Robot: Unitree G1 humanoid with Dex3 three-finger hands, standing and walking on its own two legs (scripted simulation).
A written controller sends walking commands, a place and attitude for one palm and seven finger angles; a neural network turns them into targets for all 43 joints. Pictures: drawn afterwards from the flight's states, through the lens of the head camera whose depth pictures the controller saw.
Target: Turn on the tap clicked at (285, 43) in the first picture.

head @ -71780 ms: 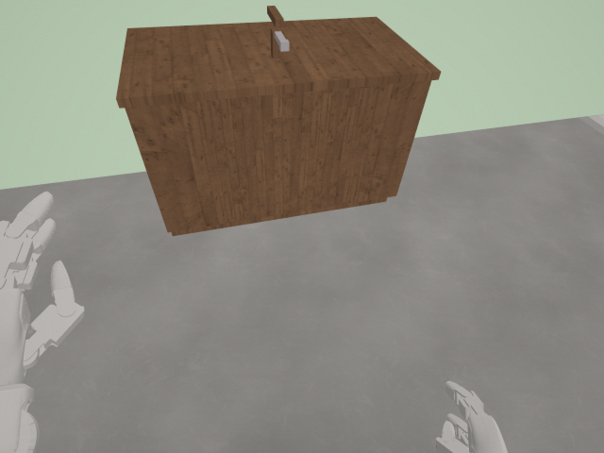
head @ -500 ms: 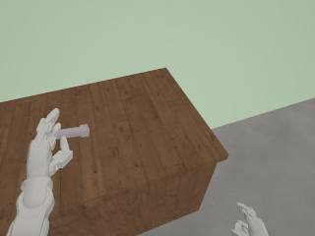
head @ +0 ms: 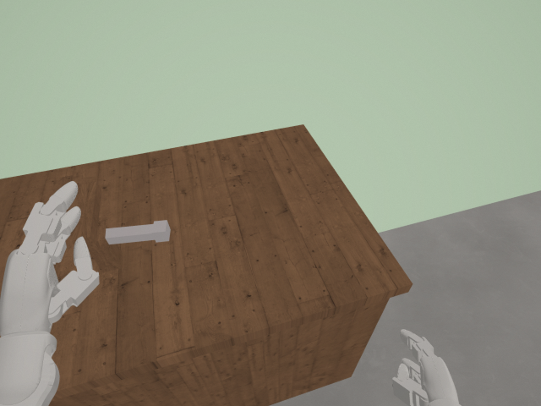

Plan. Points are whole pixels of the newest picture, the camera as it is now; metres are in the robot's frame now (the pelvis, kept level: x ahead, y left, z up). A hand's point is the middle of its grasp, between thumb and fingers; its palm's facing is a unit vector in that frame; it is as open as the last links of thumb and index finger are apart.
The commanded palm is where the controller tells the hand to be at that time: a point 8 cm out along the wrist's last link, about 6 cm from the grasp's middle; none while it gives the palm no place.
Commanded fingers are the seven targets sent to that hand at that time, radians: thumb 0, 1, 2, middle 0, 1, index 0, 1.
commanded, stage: draw the hand back beside the body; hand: left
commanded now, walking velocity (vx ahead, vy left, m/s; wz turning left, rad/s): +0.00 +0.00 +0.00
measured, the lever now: (161, 231) +0.39 +0.26 +0.01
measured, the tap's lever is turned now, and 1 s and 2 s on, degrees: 80 80 80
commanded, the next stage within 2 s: step back with the hand held close in 0.32 s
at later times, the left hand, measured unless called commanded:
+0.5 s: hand (86, 279) +0.20 +0.24 +0.16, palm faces +0.39 -0.85 -0.36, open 7.4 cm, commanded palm +0.15 +0.28 +0.17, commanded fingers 0.00 0.90 0.90 -0.20 -0.30 -0.20 -0.30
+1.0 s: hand (38, 349) +0.12 +0.25 +0.15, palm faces +0.36 -0.82 -0.44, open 7.4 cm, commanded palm +0.08 +0.29 +0.17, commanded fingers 0.00 0.90 0.90 -0.20 -0.30 -0.20 -0.30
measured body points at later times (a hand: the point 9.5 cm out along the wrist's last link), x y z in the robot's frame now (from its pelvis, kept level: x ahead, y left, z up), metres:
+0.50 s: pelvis -0.01 +0.00 +0.00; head -0.02 -0.02 +0.45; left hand +0.17 +0.28 +0.18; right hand +0.19 -0.22 -0.08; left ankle -0.03 +0.12 -0.74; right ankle -0.03 -0.11 -0.74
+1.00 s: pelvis -0.08 +0.01 -0.01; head -0.06 +0.01 +0.44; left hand +0.10 +0.29 +0.18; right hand +0.10 -0.22 -0.09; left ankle -0.03 +0.12 -0.74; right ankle -0.03 -0.11 -0.74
